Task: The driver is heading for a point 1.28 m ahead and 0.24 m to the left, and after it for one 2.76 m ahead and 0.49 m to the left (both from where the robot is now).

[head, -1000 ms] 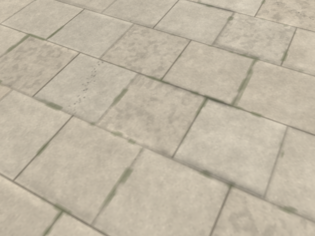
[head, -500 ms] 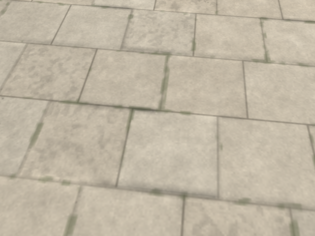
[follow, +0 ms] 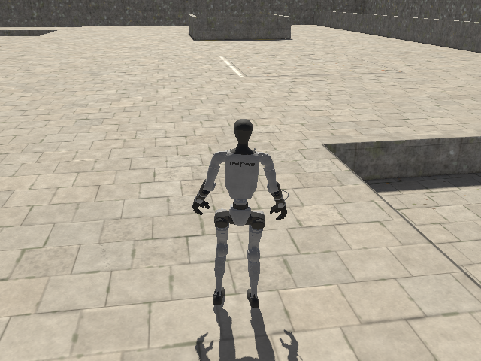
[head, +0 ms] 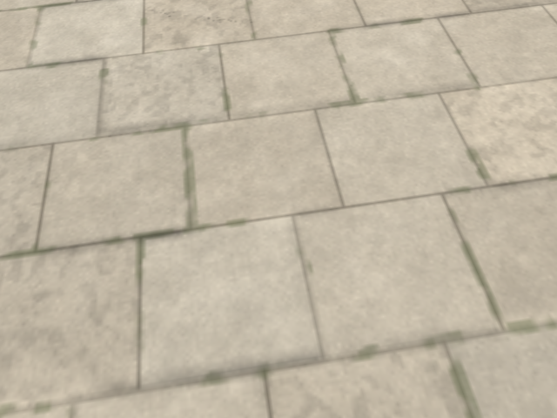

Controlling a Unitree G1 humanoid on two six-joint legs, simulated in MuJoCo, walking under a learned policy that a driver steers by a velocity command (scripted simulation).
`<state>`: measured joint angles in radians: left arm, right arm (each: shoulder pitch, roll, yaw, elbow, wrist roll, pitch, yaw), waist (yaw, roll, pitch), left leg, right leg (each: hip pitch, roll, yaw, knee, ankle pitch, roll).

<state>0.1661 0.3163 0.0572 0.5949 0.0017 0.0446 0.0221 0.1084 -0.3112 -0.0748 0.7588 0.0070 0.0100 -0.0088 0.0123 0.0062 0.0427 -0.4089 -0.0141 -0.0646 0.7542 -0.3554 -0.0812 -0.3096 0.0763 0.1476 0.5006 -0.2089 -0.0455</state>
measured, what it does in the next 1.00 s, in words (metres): walks ahead: left foot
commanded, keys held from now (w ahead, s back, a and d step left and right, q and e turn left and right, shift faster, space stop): no key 0.32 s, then w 0.68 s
